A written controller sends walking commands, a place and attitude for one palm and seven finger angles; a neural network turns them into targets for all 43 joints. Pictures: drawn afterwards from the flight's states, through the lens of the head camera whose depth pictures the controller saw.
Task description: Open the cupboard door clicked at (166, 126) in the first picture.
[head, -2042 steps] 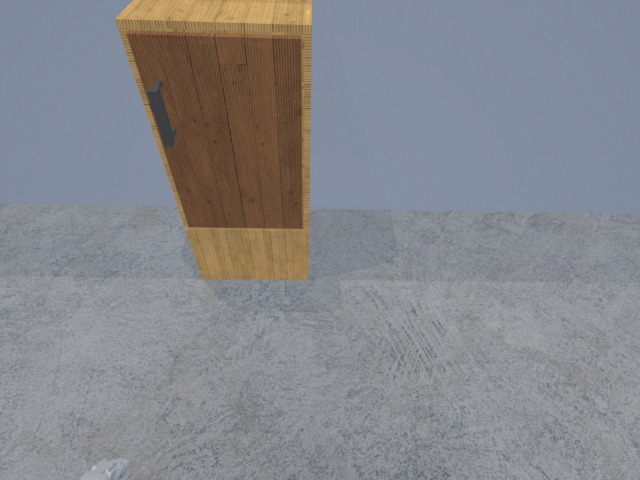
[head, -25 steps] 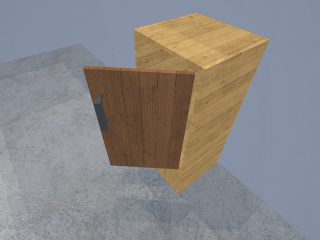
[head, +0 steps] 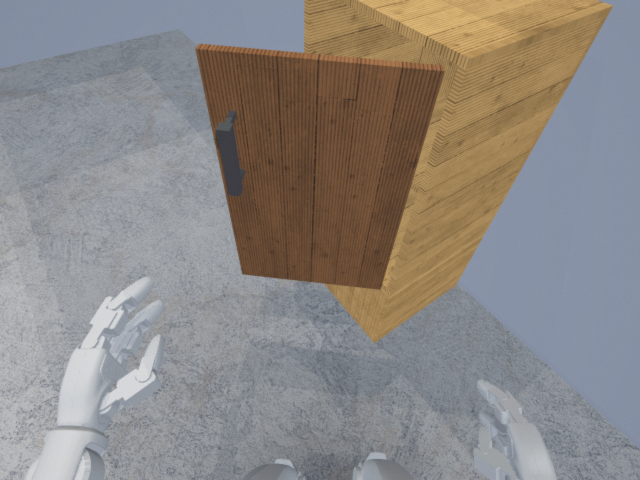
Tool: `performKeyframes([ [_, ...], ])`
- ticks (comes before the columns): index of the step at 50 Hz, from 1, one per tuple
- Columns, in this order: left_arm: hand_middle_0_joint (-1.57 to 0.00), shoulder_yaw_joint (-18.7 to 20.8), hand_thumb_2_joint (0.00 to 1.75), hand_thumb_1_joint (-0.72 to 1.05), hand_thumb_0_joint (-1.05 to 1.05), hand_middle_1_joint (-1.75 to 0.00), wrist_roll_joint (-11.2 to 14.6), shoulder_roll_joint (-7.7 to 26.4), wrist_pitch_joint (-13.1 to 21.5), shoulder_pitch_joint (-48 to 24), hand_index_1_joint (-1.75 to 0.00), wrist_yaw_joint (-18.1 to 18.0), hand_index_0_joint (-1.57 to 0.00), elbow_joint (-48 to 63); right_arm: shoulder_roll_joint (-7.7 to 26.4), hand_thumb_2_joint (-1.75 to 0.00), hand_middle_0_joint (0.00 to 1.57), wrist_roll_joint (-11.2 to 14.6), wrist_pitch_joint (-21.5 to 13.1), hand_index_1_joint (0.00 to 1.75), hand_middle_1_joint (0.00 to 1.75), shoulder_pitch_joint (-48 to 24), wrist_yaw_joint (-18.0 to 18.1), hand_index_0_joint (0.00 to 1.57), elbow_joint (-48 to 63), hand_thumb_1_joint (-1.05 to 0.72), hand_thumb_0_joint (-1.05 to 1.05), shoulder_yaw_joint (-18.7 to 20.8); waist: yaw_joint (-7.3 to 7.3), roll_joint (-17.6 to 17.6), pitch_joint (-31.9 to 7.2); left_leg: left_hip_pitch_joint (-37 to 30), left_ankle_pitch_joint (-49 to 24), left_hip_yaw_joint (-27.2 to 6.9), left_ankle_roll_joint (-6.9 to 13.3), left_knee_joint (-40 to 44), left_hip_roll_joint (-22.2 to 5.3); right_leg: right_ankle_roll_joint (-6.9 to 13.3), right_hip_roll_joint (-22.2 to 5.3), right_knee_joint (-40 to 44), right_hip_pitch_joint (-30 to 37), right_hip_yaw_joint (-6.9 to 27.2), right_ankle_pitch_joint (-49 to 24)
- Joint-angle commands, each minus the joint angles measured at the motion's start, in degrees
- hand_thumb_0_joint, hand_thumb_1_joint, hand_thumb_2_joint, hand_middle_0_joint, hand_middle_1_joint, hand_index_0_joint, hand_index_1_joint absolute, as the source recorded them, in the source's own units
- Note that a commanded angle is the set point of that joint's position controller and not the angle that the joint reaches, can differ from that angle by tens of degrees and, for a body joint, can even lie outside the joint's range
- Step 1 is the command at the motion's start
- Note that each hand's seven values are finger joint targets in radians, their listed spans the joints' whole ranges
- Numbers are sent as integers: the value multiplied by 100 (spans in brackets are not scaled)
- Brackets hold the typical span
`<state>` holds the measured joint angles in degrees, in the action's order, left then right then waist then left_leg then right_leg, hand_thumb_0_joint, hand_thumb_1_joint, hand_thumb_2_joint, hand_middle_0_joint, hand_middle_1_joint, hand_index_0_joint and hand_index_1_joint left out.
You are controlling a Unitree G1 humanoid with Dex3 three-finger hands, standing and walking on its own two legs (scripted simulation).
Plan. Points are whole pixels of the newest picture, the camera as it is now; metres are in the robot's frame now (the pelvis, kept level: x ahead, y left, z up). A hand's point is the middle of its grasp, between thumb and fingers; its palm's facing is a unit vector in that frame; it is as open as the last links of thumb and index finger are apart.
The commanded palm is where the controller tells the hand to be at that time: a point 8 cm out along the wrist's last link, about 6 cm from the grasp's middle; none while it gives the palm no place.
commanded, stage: raise the hand with hooked fingers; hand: left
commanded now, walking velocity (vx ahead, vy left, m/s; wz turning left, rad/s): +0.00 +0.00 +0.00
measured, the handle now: (233, 154) +0.62 +0.19 +0.04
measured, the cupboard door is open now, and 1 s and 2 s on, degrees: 48 48 48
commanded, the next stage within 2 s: move the hooked fingers beside the handle in 1.80 s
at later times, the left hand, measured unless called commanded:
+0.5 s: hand (152, 358) +0.26 +0.23 +0.01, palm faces -0.06 -1.00 -0.03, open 10.9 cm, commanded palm +0.23 +0.28 +0.02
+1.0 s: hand (135, 319) +0.29 +0.25 +0.04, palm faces -0.02 -1.00 -0.05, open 13.6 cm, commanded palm +0.27 +0.29 +0.04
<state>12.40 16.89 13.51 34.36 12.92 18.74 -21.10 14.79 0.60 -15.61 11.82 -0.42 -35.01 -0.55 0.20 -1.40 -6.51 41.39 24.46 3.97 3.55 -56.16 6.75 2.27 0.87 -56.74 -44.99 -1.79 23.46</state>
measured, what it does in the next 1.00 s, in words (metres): stands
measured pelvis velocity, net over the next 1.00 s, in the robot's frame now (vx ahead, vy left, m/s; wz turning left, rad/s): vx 0.04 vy -0.02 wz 0.01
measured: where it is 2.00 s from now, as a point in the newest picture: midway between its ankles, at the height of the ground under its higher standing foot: outside the picture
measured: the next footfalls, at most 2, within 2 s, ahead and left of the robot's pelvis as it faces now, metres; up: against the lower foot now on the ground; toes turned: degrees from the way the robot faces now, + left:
none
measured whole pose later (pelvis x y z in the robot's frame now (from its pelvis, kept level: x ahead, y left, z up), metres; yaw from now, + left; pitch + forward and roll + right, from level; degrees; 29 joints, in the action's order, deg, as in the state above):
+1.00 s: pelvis +0.04 -0.02 -0.02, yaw +1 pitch +15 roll -3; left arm 21.9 22.9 23.5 19.6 6.8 29.9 -16.0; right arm 15.8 2.7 -12.0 14.1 2.3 -28.8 -2.9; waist -0.2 1.1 -7.9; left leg 48.9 30.8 -0.8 4.7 -64.8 3.4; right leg 4.5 4.3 -59.1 -49.8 -7.0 24.8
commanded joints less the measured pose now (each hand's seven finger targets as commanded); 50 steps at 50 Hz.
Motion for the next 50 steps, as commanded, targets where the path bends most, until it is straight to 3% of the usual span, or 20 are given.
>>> performKeyframes([
  [1,-23,683,74,53,0,-54,280,1454,532,65,-54,1113,-23,815,1043,-90,20,173,-367,30,30,-580,71,20,1563,-90,0,436,-383,68,-1147,1184,1233,-654,-265,63,-385,87,-129,180,-1,750,1939],
  [3,-23,1025,72,48,0,-57,521,1831,201,-458,-57,1076,-23,1945,1060,-90,20,166,-260,30,30,-460,123,20,1697,-90,0,406,-462,1142,-1776,471,1045,-1003,-399,335,-520,133,-4,-206,-99,484,1310],
  [4,-23,1041,71,46,0,-58,635,1760,14,-460,-58,978,-23,2470,1035,-90,20,172,-203,30,30,-391,123,20,1736,-90,0,385,-440,1388,-1947,7,1062,-1364,-553,625,-613,114,45,-336,-258,256,923],
  [6,-24,889,69,41,0,-62,676,1564,-197,-634,-62,628,-24,3386,1060,-90,20,167,-152,30,30,-413,127,20,1727,-90,0,354,-316,1758,-1693,-354,1262,-1970,-759,1045,-766,77,49,-656,-546,60,543],
  [8,-24,867,67,36,0,-64,567,1569,-285,-522,-64,267,-24,3949,1058,-90,20,138,-154,30,30,-280,175,20,1612,-90,0,344,-200,1429,-1539,-320,798,-1989,-736,932,-801,96,123,-702,-581,-9,309],
  [11,-24,543,64,29,0,-69,258,1308,-535,-129,-69,93,-24,3429,980,-90,20,133,-110,30,30,-71,241,20,1431,-90,0,315,113,884,-1075,263,382,-1658,-526,509,-768,38,124,-319,-471,-37,252],
  [14,-25,414,61,22,0,-74,164,1182,-906,-29,-74,423,-25,2322,1054,-90,20,208,-48,30,30,16,327,20,1323,-90,0,292,291,182,-738,771,394,-1414,-411,184,-715,3,156,-58,-531,-78,400],
  [16,-25,486,59,18,0,-76,271,1249,-1164,25,-76,697,-25,1963,1090,-90,20,283,-61,30,30,25,391,20,1383,-90,0,285,206,16,-832,895,452,-1305,-378,186,-677,-23,128,106,-338,-25,527],
  [18,-25,804,57,13,0,-80,518,1495,-1382,-65,-80,928,-25,1770,1076,-90,20,309,-96,30,30,12,439,20,1467,-90,0,256,52,92,-1066,919,196,-1115,-331,102,-589,5,117,264,47,85,542],
  [19,-26,1042,56,11,0,-81,606,1725,-1380,-181,-81,988,-26,2018,1075,-90,20,301,-108,30,30,44,447,20,1479,-90,0,253,-43,181,-1450,758,-137,-1086,-348,98,-584,11,100,252,305,67,338],
  [21,-26,1308,54,6,0,-84,733,1932,-1273,-140,-84,971,-26,2549,970,-90,20,263,-166,30,30,60,436,20,1541,-90,0,252,-218,420,-2032,444,-907,-1008,-364,36,-564,24,106,197,716,95,-226],
  [23,-26,1556,52,1,0,-87,754,2164,-1061,3,-87,816,-26,2892,901,-90,20,187,-213,30,30,109,378,20,1491,-90,0,249,-384,836,-2255,135,-1724,-985,-484,1,-576,100,159,30,863,50,-851],
  [24,-27,1481,51,-1,0,-88,753,2027,-930,127,-88,733,-27,3107,837,-90,20,165,-224,30,30,150,340,20,1460,-90,0,253,-362,889,-2348,-70,-2081,-969,-515,15,-606,86,158,14,850,19,-1085],
  [26,-27,1450,49,-6,0,-92,707,1864,-796,373,-92,567,-27,2876,790,-90,20,161,-199,30,30,146,279,20,1332,-90,0,293,-268,734,-2037,40,-2138,-932,-503,-16,-625,45,162,29,757,-18,-1145],
  [32,-28,1214,43,-20,0,-100,594,1736,-1056,128,-100,744,-28,1910,970,-90,20,234,-50,30,30,129,282,20,1326,-90,0,309,8,516,-1230,703,-1026,-857,-359,5,-585,-13,96,302,468,62,-404],
  [37,-29,1437,38,-31,0,-108,724,2161,-1006,-507,-108,986,-29,2366,989,-90,20,243,-74,30,30,262,369,20,1402,-90,0,295,-28,555,-1903,238,-1511,-883,-304,40,-610,-6,105,373,969,159,-878],
  [39,-29,1544,36,-36,0,-111,791,2263,-870,-692,-111,1001,-29,2506,949,-90,20,214,-87,30,30,294,371,20,1341,-90,0,277,-74,785,-2044,52,-1846,-856,-361,4,-626,27,134,292,1013,160,-1179],
  [42,-29,1542,33,-43,0,-115,785,2182,-782,-667,-115,927,-29,2195,939,-90,20,212,-81,30,30,256,348,20,1264,-90,0,249,-60,802,-1747,37,-1759,-893,-399,89,-639,29,152,303,829,55,-1017],
  [47,-30,1414,30,-50,0,-120,701,2146,-1238,-936,-120,1097,-30,1301,1023,-90,20,268,81,30,30,237,361,20,1355,-90,0,218,1,645,-1307,376,-1000,-836,-329,251,-606,1,103,555,747,100,-437],
  [50,-30,1432,30,-50,0,-120,687,2329,-1392,-1399,-120,1232,-30,1361,1034,-90,20,280,135,30,30,242,386,20,1442,-90,0,194,-1,657,-1502,213,-1049,-858,-301,333,-602,19,101,637,919,136,-487],
])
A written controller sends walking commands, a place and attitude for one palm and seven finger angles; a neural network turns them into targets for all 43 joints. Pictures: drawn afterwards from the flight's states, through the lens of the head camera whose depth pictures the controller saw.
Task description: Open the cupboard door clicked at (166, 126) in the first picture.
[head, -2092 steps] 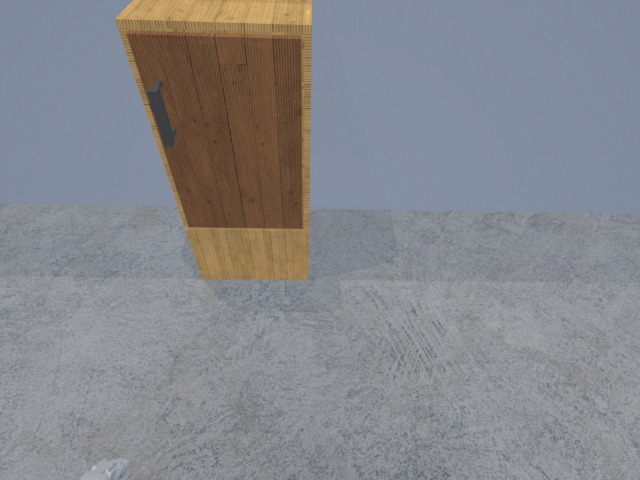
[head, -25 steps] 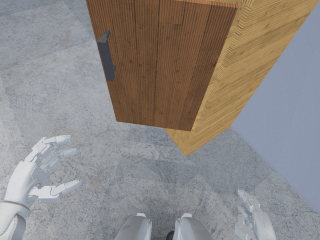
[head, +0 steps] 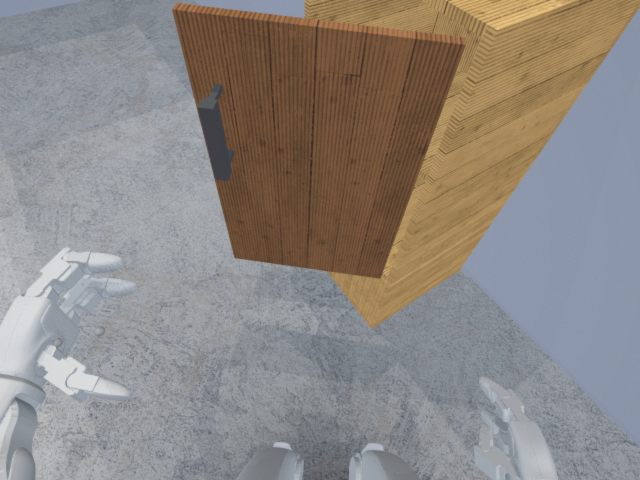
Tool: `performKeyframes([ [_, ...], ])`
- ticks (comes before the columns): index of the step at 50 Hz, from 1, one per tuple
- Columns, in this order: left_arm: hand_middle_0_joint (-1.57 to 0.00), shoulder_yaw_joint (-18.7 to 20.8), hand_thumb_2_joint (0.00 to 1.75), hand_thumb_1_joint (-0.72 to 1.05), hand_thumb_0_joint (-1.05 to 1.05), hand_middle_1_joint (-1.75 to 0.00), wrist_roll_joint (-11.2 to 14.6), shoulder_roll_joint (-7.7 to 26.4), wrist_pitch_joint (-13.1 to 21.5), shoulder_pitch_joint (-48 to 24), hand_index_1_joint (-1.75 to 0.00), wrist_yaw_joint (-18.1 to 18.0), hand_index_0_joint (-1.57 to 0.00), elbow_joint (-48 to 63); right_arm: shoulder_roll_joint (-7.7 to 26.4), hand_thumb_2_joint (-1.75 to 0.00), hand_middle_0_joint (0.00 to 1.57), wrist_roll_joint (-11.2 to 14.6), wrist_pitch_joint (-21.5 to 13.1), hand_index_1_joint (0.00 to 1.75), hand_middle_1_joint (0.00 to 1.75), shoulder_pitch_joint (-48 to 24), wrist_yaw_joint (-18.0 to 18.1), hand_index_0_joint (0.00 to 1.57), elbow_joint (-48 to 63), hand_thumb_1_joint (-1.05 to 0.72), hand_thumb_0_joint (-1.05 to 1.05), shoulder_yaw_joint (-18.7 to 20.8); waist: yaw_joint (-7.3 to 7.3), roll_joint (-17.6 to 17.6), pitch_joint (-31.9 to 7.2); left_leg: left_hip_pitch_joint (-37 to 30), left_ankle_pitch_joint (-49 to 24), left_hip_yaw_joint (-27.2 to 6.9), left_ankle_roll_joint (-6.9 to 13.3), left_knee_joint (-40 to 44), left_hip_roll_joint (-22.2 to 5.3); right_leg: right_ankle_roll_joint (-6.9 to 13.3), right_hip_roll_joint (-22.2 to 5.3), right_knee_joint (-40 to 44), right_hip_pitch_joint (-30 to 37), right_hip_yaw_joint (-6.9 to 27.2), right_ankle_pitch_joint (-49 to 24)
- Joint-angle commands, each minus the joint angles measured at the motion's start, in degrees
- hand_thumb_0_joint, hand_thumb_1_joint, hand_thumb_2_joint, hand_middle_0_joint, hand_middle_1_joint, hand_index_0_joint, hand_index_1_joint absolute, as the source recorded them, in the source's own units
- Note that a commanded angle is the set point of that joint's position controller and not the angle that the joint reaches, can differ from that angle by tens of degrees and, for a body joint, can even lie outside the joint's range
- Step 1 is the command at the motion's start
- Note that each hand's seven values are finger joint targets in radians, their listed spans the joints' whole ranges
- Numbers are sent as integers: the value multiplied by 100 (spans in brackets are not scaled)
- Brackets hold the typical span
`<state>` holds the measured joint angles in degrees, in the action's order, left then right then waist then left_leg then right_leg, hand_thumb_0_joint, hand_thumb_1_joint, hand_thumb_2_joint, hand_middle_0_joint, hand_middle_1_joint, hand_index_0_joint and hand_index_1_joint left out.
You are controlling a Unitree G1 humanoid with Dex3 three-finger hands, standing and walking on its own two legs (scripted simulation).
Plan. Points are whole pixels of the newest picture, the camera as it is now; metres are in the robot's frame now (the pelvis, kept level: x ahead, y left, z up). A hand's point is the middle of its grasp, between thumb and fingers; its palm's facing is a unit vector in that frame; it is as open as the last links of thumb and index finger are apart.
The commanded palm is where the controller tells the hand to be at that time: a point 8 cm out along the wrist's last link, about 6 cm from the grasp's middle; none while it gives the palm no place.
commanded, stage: raise the hand with hooked fingers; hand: left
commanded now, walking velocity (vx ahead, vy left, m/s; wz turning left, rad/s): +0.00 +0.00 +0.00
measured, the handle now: (220, 134) +0.59 +0.21 +0.05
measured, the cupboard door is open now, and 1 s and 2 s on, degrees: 48 48 48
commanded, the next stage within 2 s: move the hooked fingers beside the handle in 0.80 s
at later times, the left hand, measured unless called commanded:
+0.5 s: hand (93, 301) +0.29 +0.28 +0.06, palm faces -0.06 -1.00 -0.03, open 14.0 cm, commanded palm +0.26 +0.33 +0.07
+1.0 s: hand (79, 295) +0.29 +0.30 +0.06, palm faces -0.04 -1.00 -0.03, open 14.0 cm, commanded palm +0.28 +0.34 +0.07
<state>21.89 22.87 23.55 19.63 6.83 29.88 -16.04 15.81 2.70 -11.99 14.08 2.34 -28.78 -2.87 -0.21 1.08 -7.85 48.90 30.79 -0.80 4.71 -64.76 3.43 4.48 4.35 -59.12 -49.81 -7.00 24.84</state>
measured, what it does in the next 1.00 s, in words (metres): stands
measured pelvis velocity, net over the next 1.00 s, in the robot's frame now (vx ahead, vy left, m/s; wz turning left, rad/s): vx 0.00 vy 0.03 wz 0.00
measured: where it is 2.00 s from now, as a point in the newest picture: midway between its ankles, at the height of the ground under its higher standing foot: outside the picture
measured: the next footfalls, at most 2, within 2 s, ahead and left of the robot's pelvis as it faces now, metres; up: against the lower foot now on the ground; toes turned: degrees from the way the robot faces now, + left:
none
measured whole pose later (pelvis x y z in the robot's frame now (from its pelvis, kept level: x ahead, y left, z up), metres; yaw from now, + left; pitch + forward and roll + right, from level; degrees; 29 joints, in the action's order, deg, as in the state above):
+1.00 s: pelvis +0.00 +0.03 +0.01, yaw +0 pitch +15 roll -4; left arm 22.7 21.1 25.4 18.4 -3.8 32.3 -26.0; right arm 16.7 2.5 -8.9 15.9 2.6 -28.6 -2.9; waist -0.2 1.2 -7.2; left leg 47.1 29.2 0.3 5.9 -61.4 4.7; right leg 2.2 3.2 -55.9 -47.9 -5.6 23.3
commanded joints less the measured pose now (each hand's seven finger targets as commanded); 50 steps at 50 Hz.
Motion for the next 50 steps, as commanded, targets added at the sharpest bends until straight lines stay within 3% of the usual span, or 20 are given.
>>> performKeyframes([
  [1,-30,553,30,-50,0,-120,102,1371,95,-845,-120,103,-30,882,922,-90,20,66,-227,30,30,35,123,20,832,-90,0,428,27,214,-1433,-557,-1727,-397,-396,1211,-278,-208,-242,894,1499,653,-669],
  [4,-30,567,30,-50,0,-120,89,1486,262,-1260,-120,85,-30,1019,894,-90,20,38,-226,30,30,31,128,20,786,-90,0,396,37,498,-1465,-706,-1783,-404,-429,1238,-294,-164,-213,872,1445,669,-676],
  [8,-30,719,30,-50,0,-120,91,1626,431,-1456,-120,9,-30,744,914,-90,20,13,-224,30,30,56,131,20,706,-90,0,397,29,446,-1368,-718,-1728,-459,-470,1288,-298,-139,-190,852,1349,626,-574],
  [13,-30,658,30,-50,0,-120,76,1616,174,-1605,-120,169,-30,172,955,-90,20,53,-129,30,30,111,145,20,715,-90,0,381,50,380,-1293,-643,-1552,-420,-419,1404,-286,-154,-217,993,1443,658,-491],
  [16,-30,597,30,-50,0,-120,29,1625,84,-1688,-120,247,-30,181,957,-90,20,74,-103,30,30,125,150,20,743,-90,0,397,31,533,-1386,-847,-1617,-437,-430,1514,-294,-166,-239,1034,1444,627,-546],
  [19,-30,633,30,-50,0,-120,66,1638,157,-1643,-120,255,-30,339,957,-90,20,45,-121,30,30,164,116,20,777,-90,0,409,-6,470,-1522,-1028,-1939,-484,-489,1535,-313,-139,-205,976,1473,571,-763],
  [25,-30,778,30,-50,0,-120,78,1647,327,-1631,-120,142,-30,174,962,-90,20,18,-60,30,30,211,75,20,755,-90,0,437,12,380,-1382,-973,-1986,-504,-547,1524,-319,-149,-190,898,1312,523,-789],
  [32,-30,609,30,-50,0,-120,-6,1622,316,-1730,-120,214,-30,426,997,-90,20,29,-45,30,30,233,74,20,782,-90,0,467,36,648,-1628,-1361,-2353,-608,-633,1520,-363,-154,-195,853,1169,490,-893],
  [38,-30,727,30,-50,0,-120,44,1710,332,-1828,-120,204,-30,424,1019,-90,20,9,-30,30,30,230,86,20,738,-90,0,467,41,653,-1513,-1552,-2582,-748,-745,1521,-409,-118,-157,770,918,414,-896],
  [45,-30,589,30,-50,0,-120,8,1540,205,-1738,-120,274,-30,249,1034,-90,20,30,37,30,30,230,82,20,783,-90,0,481,48,584,-1553,-1612,-2615,-803,-794,1530,-435,-160,-174,751,785,391,-851],
  [48,-30,314,30,-50,0,-120,-27,1394,212,-2635,-120,251,-30,142,1064,-90,20,8,42,30,30,215,141,20,664,-90,0,449,227,563,-1372,-1499,-2321,-876,-795,1458,-438,-141,-166,654,516,376,-744],
  [49,-30,415,30,-50,0,-120,-55,1514,224,-2780,-120,230,-30,67,1087,-90,20,15,57,30,30,256,155,20,620,-90,0,469,227,516,-1428,-1537,-2206,-919,-818,1477,-460,-151,-172,645,449,381,-674],
  [50,-30,324,30,-50,0,-120,-75,1427,239,-2872,-120,234,-30,-54,1092,-90,20,12,61,30,30,256,172,20,598,-90,0,461,242,507,-1434,-1527,-2065,-935,-818,1485,-447,-155,-185,640,418,393,-625],
])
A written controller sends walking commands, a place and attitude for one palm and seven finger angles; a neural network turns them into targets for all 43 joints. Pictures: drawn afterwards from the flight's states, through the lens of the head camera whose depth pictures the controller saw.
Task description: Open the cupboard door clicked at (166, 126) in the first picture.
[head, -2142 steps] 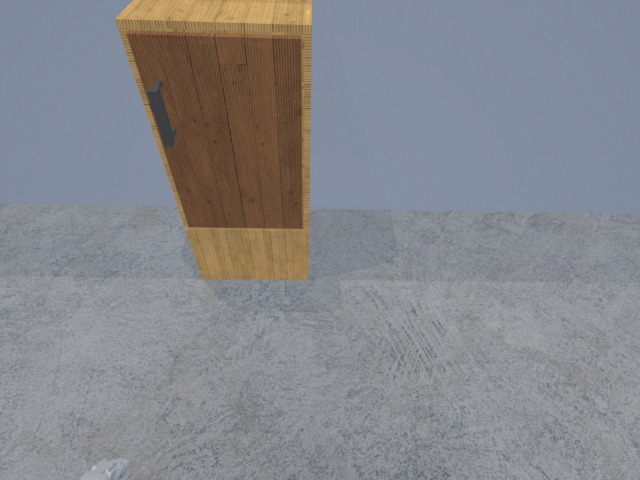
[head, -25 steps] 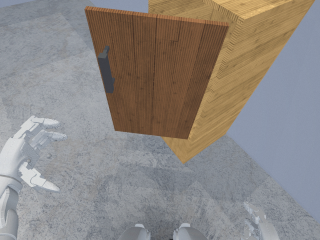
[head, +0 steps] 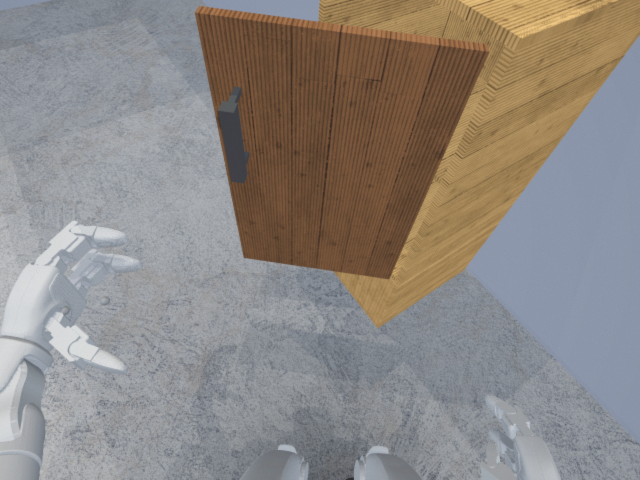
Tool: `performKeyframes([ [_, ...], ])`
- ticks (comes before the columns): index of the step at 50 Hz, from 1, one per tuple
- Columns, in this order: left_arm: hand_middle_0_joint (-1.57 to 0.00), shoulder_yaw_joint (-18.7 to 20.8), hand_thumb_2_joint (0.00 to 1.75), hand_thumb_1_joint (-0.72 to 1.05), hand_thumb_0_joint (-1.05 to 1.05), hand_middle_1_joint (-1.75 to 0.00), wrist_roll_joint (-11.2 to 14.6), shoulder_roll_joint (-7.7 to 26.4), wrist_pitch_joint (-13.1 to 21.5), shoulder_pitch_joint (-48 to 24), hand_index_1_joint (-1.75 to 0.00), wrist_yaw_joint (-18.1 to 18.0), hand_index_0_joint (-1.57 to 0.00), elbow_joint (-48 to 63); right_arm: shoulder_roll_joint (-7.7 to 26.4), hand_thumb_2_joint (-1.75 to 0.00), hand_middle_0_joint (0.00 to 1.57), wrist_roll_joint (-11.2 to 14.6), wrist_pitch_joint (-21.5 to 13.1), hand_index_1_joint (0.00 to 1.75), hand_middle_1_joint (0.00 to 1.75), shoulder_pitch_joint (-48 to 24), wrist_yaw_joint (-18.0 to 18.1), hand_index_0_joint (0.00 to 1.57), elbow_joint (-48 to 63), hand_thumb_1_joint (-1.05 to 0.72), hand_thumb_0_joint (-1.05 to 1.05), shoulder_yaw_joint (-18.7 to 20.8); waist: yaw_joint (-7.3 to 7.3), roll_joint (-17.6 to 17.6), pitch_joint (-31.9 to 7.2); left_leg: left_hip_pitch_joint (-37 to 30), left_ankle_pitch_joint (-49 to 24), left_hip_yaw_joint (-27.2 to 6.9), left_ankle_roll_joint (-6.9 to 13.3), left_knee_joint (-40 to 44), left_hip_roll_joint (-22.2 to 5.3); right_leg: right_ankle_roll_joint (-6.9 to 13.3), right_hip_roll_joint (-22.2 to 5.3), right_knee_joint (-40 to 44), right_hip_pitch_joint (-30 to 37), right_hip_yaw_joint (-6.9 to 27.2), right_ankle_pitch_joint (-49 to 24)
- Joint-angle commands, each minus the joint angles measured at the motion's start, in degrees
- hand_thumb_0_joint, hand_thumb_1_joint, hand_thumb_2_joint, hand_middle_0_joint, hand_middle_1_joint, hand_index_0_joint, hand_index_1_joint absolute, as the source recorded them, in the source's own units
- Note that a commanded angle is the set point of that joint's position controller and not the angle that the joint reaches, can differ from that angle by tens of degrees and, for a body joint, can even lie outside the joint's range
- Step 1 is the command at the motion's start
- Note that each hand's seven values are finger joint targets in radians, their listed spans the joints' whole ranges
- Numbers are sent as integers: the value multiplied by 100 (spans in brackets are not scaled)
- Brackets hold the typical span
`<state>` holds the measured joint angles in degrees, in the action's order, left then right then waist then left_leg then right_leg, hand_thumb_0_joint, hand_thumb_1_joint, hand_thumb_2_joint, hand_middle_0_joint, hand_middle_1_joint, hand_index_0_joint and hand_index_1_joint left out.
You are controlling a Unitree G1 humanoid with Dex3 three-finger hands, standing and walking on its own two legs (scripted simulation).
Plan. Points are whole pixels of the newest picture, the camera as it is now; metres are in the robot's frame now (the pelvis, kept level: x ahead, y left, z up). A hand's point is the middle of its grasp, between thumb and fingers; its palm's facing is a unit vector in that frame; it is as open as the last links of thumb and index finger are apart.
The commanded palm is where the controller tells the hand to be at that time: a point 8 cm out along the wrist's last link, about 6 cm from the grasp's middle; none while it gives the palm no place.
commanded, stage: move the hooked fingers beside the handle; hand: left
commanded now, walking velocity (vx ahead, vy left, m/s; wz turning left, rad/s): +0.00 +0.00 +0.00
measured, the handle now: (237, 136) +0.59 +0.18 +0.04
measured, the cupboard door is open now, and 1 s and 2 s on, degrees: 48 48 48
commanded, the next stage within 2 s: none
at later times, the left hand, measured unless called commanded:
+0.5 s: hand (147, 238) +0.38 +0.25 +0.05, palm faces -0.06 -1.00 -0.02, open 14.0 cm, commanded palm +0.37 +0.30 +0.05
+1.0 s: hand (171, 192) +0.45 +0.25 +0.05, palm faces -0.06 -1.00 -0.02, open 14.0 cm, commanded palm +0.45 +0.29 +0.05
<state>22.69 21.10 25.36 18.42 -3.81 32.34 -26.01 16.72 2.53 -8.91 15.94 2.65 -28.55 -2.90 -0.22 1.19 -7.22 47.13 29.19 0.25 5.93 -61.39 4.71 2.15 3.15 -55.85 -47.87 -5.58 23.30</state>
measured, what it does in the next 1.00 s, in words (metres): stands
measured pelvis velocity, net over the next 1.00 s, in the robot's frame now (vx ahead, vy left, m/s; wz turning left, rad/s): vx -0.01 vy -0.02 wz -0.03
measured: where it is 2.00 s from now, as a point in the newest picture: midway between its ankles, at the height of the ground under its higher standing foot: outside the picture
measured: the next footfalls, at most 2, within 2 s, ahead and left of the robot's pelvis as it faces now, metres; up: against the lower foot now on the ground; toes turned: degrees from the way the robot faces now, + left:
none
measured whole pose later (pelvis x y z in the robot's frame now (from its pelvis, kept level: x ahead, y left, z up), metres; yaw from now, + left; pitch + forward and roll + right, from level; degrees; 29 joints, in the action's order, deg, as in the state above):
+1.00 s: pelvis -0.01 -0.02 -0.02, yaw -2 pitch +22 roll -4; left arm 25.6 11.5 36.8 23.1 -43.9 30.8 -64.2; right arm 17.6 2.0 1.0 19.4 2.7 -34.0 -4.0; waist 6.1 0.4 -6.3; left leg 57.9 30.2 0.5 5.6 -66.4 2.6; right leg 3.5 4.9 -59.8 -58.7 -6.1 23.2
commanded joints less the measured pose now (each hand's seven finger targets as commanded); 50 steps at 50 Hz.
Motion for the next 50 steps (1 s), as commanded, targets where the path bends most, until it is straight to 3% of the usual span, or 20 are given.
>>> performKeyframes([
  [1,-30,279,30,-50,0,-120,63,1322,382,-1891,-120,-37,-30,911,1018,-90,20,39,-242,30,30,81,157,20,565,-90,0,473,227,535,-1506,-1361,-1753,-1074,-947,1171,-585,80,-75,295,154,269,-410],
  [5,-30,170,30,-50,0,-120,-96,1428,385,-2414,-120,-118,-30,915,1034,-90,20,30,-177,30,30,95,174,20,492,-90,0,456,184,907,-1810,-1720,-1990,-1207,-1061,1218,-606,95,-115,188,8,283,-427],
  [7,-30,173,30,-50,0,-120,-167,1461,321,-2539,-120,-195,-30,744,1031,-90,20,25,-120,30,30,120,170,20,477,-90,0,448,165,907,-1857,-1728,-2074,-1202,-1060,1219,-606,87,-122,188,20,282,-453],
  [10,-30,518,30,-50,0,-120,-183,1751,235,-2481,-120,-283,-30,290,1018,-90,20,20,20,30,30,219,171,20,463,-90,0,431,111,421,-1920,-1371,-2321,-951,-947,1079,-559,84,-95,289,466,295,-636],
  [14,-30,659,30,-50,0,-120,-196,1878,229,-2637,-120,-313,-30,-202,992,-90,20,32,180,30,30,293,158,20,470,-90,0,402,91,285,-1942,-969,-2448,-737,-846,977,-528,80,-80,301,811,341,-916],
  [18,-30,343,30,-50,0,-120,-230,1656,381,-2995,-120,-237,-30,-42,1008,-90,20,31,226,30,30,398,101,20,455,-90,0,448,186,761,-2190,-1492,-3029,-824,-921,911,-605,82,-60,263,492,335,-1010],
  [21,-30,260,30,-50,0,-120,-262,1615,443,-3231,-120,-202,-30,-281,1025,-90,20,27,312,30,30,502,79,20,321,-90,0,473,320,537,-2171,-1490,-2979,-807,-876,862,-633,29,-49,329,407,354,-1029],
  [23,-30,434,30,-50,0,-120,-262,1837,469,-3648,-120,-197,-30,-659,1047,-90,20,26,362,30,30,524,107,20,238,-90,0,447,376,303,-1952,-1022,-2489,-709,-771,811,-581,63,-33,321,521,386,-974],
  [24,-30,588,30,-50,0,-120,-325,2046,489,-3716,-120,-210,-30,-815,1059,-90,20,27,395,30,30,550,116,20,209,-90,0,449,331,370,-1983,-945,-2349,-702,-768,841,-575,66,-45,307,553,398,-911],
  [27,-30,394,30,-50,0,-120,-422,1946,569,-4179,-120,-232,-30,-1010,1034,-90,20,26,439,30,30,551,120,20,181,-90,0,427,387,631,-2005,-948,-2153,-677,-731,839,-543,66,-67,308,445,432,-815],
  [29,-30,477,30,-50,0,-120,-481,2159,676,-4500,-120,-242,-30,-1037,1051,-90,20,5,476,30,30,628,122,20,108,-90,0,433,361,867,-2248,-1214,-2438,-731,-807,797,-573,84,-51,263,362,434,-864],
  [33,-30,635,30,-50,0,-120,-507,2365,753,-4673,-120,-237,-30,-1466,1056,-90,20,-8,564,30,30,745,113,20,34,-90,0,415,393,605,-2409,-1043,-2682,-659,-728,658,-568,72,-14,221,562,465,-1161],
  [35,-30,726,30,-50,0,-120,-572,2526,717,-4753,-120,-198,-30,-1848,1070,-90,20,-12,629,30,30,767,106,20,-9,-90,0,395,406,551,-2313,-790,-2403,-591,-669,635,-555,52,-30,236,605,494,-1123],
  [37,-30,656,30,-50,0,-120,-649,2587,671,-5066,-120,-182,-30,-2240,1080,-90,20,1,680,30,30,779,116,20,-29,-90,0,359,495,458,-2057,-447,-2013,-558,-589,643,-541,50,-31,244,571,500,-973],
  [39,-30,665,30,-50,0,-120,-685,2698,710,-5350,-120,-149,-30,-2277,1101,-90,20,-11,712,30,30,822,118,20,-29,-90,0,357,480,700,-2266,-582,-2141,-561,-617,602,-543,66,-24,199,525,514,-1025],
  [42,-30,668,30,-50,0,-120,-742,2811,759,-5551,-120,-123,-30,-2408,1132,-90,20,-23,773,30,30,910,111,20,-64,-90,0,353,557,687,-2377,-644,-2316,-581,-605,520,-565,53,-4,176,435,517,-1140],
  [44,-30,469,30,-50,0,-120,-759,2649,832,-5874,-120,-84,-30,-2403,1131,-90,20,-34,808,30,30,956,94,20,-107,-90,0,355,628,897,-2483,-870,-2457,-645,-666,479,-603,49,12,132,172,484,-1078],
  [48,-30,375,30,-50,0,-120,-805,2624,820,-6397,-120,-164,-30,-2696,1195,-90,20,-56,853,30,30,1052,106,20,-208,-90,0,342,837,721,-2390,-801,-2184,-767,-630,414,-615,45,32,98,-195,429,-812],
  [49,-30,577,30,-50,0,-120,-875,2937,793,-6414,-120,-198,-30,-2852,1243,-90,20,-60,884,30,30,1110,115,20,-235,-90,0,346,776,718,-2428,-733,-2094,-769,-637,420,-623,44,20,93,-168,437,-762],
  [50,-30,523,30,-50,0,-120,-916,2930,748,-6500,-120,-225,-30,-2968,1242,-90,20,-61,903,30,30,1128,118,20,-235,-90,0,323,832,733,-2436,-638,-2024,-759,-610,399,-604,34,12,80,-175,438,-738],
])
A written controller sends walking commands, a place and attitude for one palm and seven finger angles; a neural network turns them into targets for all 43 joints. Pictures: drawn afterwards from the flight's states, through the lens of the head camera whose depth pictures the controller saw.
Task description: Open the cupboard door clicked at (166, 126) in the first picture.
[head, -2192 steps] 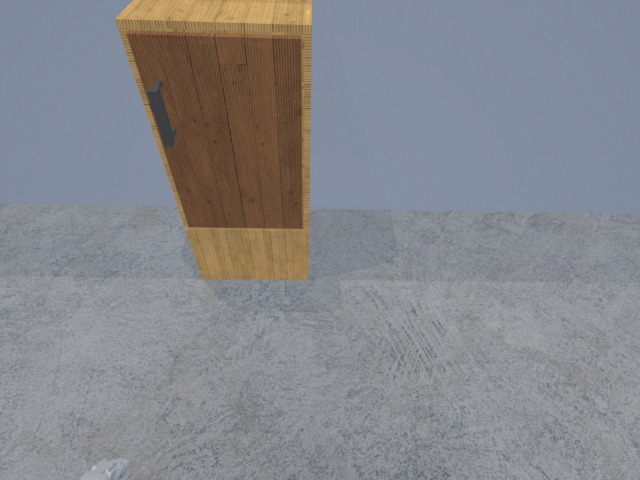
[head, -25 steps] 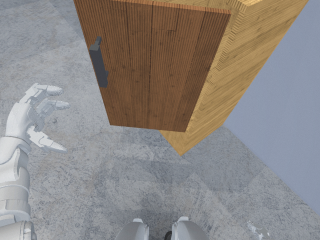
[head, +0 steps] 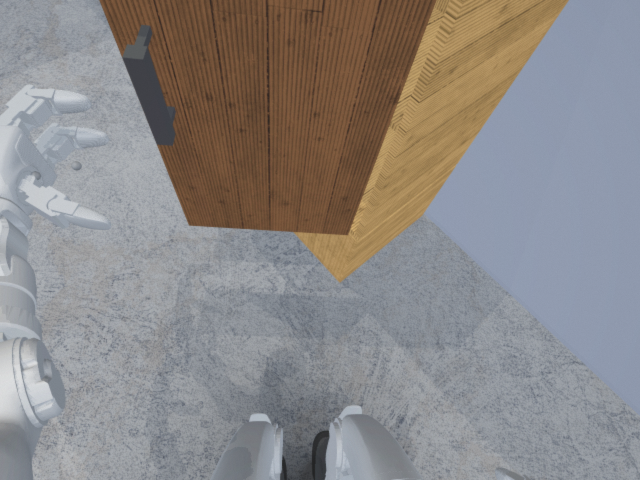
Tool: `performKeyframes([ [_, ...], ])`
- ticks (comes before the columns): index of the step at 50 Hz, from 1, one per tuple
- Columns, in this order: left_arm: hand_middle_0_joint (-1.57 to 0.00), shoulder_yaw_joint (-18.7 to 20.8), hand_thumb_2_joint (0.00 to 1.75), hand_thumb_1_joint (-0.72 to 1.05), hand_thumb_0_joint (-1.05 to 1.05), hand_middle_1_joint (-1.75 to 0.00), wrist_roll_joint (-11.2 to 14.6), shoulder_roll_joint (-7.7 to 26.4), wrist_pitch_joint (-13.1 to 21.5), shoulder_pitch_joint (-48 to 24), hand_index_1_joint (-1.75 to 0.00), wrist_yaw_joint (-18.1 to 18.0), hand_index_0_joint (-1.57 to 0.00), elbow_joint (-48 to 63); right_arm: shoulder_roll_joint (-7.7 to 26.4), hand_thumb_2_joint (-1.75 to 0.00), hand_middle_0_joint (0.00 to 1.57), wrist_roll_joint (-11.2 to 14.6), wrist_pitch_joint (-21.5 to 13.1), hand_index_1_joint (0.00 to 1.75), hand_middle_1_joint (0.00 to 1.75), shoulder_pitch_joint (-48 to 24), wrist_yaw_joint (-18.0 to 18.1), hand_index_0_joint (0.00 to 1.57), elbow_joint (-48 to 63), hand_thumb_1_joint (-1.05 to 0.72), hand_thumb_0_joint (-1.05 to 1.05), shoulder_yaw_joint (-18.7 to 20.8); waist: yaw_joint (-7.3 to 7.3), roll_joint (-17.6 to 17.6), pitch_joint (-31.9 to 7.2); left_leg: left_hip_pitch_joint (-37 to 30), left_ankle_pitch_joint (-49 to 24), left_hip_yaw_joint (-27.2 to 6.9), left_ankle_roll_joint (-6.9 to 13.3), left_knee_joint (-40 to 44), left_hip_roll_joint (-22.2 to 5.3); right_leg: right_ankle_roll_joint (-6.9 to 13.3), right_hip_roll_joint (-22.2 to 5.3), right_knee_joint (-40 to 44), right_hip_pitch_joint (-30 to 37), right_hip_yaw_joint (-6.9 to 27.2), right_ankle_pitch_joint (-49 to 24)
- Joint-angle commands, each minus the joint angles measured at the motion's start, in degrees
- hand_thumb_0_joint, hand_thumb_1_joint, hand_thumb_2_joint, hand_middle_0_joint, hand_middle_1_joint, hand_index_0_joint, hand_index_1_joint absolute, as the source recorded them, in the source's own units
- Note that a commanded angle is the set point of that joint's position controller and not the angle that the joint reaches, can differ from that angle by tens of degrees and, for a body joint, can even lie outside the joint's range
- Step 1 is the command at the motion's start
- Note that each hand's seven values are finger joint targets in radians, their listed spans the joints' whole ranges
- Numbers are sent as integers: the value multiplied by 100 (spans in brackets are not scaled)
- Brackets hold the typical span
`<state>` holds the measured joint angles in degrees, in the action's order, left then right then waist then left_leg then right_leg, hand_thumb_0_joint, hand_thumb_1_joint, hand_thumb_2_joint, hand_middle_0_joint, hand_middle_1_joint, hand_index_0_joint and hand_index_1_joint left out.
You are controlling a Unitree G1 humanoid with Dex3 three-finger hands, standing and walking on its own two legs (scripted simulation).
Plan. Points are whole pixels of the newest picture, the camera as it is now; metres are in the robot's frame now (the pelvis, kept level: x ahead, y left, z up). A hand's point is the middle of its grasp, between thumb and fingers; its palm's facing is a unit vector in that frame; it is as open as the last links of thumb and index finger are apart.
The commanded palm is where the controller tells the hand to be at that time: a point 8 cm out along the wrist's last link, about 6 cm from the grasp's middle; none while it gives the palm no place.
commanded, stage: move the hooked fingers beside the handle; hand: left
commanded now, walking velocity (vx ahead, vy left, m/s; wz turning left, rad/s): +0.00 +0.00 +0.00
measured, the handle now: (155, 89) +0.59 +0.22 +0.06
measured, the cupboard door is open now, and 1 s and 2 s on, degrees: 48 48 47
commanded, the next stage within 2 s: slide the fingers in behind the handle in 1.30 s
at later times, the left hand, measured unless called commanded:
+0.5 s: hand (99, 107) +0.54 +0.27 +0.07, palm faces +0.00 -1.00 -0.01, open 14.0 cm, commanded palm +0.53 +0.30 +0.06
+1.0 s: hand (89, 111) +0.54 +0.29 +0.07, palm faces -0.01 -1.00 -0.01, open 14.0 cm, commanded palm +0.53 +0.30 +0.06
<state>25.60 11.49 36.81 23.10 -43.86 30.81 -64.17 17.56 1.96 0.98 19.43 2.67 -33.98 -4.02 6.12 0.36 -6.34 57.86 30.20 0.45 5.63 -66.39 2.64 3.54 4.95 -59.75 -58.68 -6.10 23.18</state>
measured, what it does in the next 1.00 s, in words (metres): stands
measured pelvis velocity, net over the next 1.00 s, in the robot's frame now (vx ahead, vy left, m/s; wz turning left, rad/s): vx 0.02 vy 0.02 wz -0.03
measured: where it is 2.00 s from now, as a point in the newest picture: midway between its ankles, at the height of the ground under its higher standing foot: outside the picture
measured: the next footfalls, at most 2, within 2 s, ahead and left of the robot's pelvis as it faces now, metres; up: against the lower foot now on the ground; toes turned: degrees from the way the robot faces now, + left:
none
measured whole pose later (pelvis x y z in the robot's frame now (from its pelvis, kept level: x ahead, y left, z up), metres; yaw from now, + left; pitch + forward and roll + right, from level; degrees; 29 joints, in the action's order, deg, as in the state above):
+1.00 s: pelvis +0.02 +0.02 +0.00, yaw -2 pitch +27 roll -8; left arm 26.6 6.3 43.5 20.1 -55.5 26.4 -70.6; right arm 16.9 0.2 6.7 23.0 1.0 -33.5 -5.4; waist 11.3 1.8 -6.1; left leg 62.0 31.4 -0.8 6.4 -66.9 1.8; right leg 2.2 6.0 -57.2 -61.4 -7.0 23.0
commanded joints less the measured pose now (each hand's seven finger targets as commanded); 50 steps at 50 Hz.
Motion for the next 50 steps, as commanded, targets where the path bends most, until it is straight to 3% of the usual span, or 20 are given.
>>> performKeyframes([
  [1,-30,254,30,-50,0,-120,11,1848,256,-2619,-120,-112,-30,835,1163,-90,20,-13,-74,30,30,811,120,20,305,-90,0,428,214,806,-2574,-1672,-2103,-782,-560,874,-394,-111,-172,449,912,487,-732],
  [5,-30,293,30,-50,0,-120,-135,2062,320,-3000,-120,-275,-30,1022,1182,-90,20,-74,-8,30,30,955,82,20,247,-90,0,418,204,1347,-3048,-2196,-2752,-910,-704,801,-426,-98,-156,360,701,447,-897],
  [8,-30,579,30,-50,0,-120,-152,2396,283,-2889,-120,-359,-30,814,1187,-90,20,-91,60,30,30,1048,69,20,284,-90,0,395,199,987,-3104,-1869,-2917,-826,-630,708,-409,-107,-118,340,1059,468,-1196],
  [9,-30,435,30,-50,0,-120,-200,2284,236,-2993,-120,-353,-30,701,1175,-90,20,-83,95,30,30,1069,61,20,265,-90,0,379,287,1020,-3096,-1795,-2804,-778,-591,685,-414,-141,-128,364,1020,491,-1192],
  [13,-30,398,30,-50,0,-120,-333,2398,87,-3183,-120,-401,-30,361,1190,-90,20,-90,185,30,30,1137,67,20,305,-90,0,317,382,1069,-2672,-1515,-2565,-769,-552,705,-409,-129,-109,390,905,466,-1083],
  [17,-30,527,30,-50,0,-120,-430,2727,134,-3475,-120,-429,-30,481,1237,-90,20,-139,243,30,30,1276,63,20,258,-90,0,320,458,1273,-3031,-1698,-2883,-810,-571,593,-457,-148,-108,349,865,472,-1265],
  [19,-30,302,30,-50,0,-120,-393,2449,201,-3694,-120,-380,-30,590,1228,-90,20,-149,284,30,30,1368,33,20,201,-90,0,326,520,1537,-3243,-2243,-3434,-955,-688,573,-521,-146,-86,331,553,416,-1325],
  [20,-30,392,30,-50,0,-120,-383,2521,192,-3642,-120,-371,-30,503,1245,-90,20,-158,293,30,30,1387,20,20,163,-90,0,341,532,1565,-3190,-2307,-3469,-993,-711,557,-546,-151,-76,346,443,393,-1270],
  [23,-30,442,30,-50,0,-120,-382,2615,56,-3710,-120,-352,-30,167,1269,-90,20,-156,334,30,30,1452,38,20,165,-90,0,299,648,1217,-2978,-1902,-3245,-922,-602,516,-504,-152,-51,365,581,403,-1341],
  [25,-30,283,30,-50,0,-120,-480,2571,-69,-3934,-120,-364,-30,-17,1263,-90,20,-144,373,30,30,1478,57,20,143,-90,0,262,747,1250,-2800,-1733,-2999,-900,-569,518,-509,-178,-67,390,481,401,-1240],
  [28,-30,477,30,-50,0,-120,-553,2801,-57,-3628,-120,-420,-30,180,1270,-90,20,-186,394,30,30,1544,37,20,228,-90,0,261,527,1627,-3094,-2032,-3488,-977,-675,547,-507,-127,-63,311,499,353,-1331],
  [30,-30,362,30,-50,0,-120,-557,2612,-3,-3537,-120,-424,-30,352,1254,-90,20,-205,428,30,30,1564,-6,20,208,-90,0,285,532,1767,-3272,-2432,-3883,-1055,-745,518,-585,-151,-54,319,288,332,-1361],
  [34,-30,470,30,-50,0,-120,-423,2584,68,-3539,-120,-413,-30,570,1268,-90,20,-210,472,30,30,1602,-39,20,193,-90,0,340,593,1504,-3380,-2533,-4035,-1083,-726,502,-621,-179,-31,364,398,342,-1487],
  [35,-30,711,30,-50,0,-120,-420,2875,75,-3490,-120,-428,-30,657,1285,-90,20,-221,457,30,30,1612,-35,20,199,-90,0,364,520,1454,-3436,-2439,-4016,-1069,-717,530,-612,-165,-32,356,618,335,-1555],
  [37,-30,730,30,-50,0,-120,-426,2888,48,-3433,-120,-436,-30,681,1259,-90,20,-209,453,30,30,1588,-47,20,221,-90,0,360,509,1420,-3396,-2287,-3844,-973,-668,562,-576,-167,-30,393,821,369,-1616],
  [39,-30,569,30,-50,0,-120,-440,2694,82,-3545,-120,-459,-30,760,1218,-90,20,-200,481,30,30,1579,-66,20,184,-90,0,341,518,1704,-3321,-2594,-4131,-1054,-744,586,-615,-163,-25,404,551,344,-1562],
  [42,-30,567,30,-50,0,-120,-455,2639,91,-3320,-120,-500,-30,789,1224,-90,20,-211,505,30,30,1567,-86,20,168,-90,0,360,478,1737,-3140,-2741,-4193,-1086,-786,648,-641,-162,-12,482,448,316,-1430],
  [43,-30,437,30,-50,0,-120,-442,2450,108,-3310,-120,-484,-30,801,1204,-90,20,-199,519,30,30,1574,-91,20,178,-90,0,357,501,1750,-3143,-2868,-4343,-1121,-797,637,-652,-149,-4,469,349,299,-1439],
  [47,-30,113,30,-50,0,-120,-397,2019,-4,-3288,-120,-412,-30,383,1210,-90,20,-174,555,30,30,1543,-68,20,124,-90,0,355,660,1438,-2659,-2634,-3861,-1121,-759,709,-646,-175,-4,550,177,266,-1224],
  [50,-30,125,30,-50,0,-120,-364,2017,70,-3372,-120,-389,-30,513,1225,-90,20,-195,551,30,30,1540,-61,20,104,-90,0,372,599,1638,-2829,-2942,-4113,-1268,-856,720,-676,-153,-22,499,7,235,-1173],
])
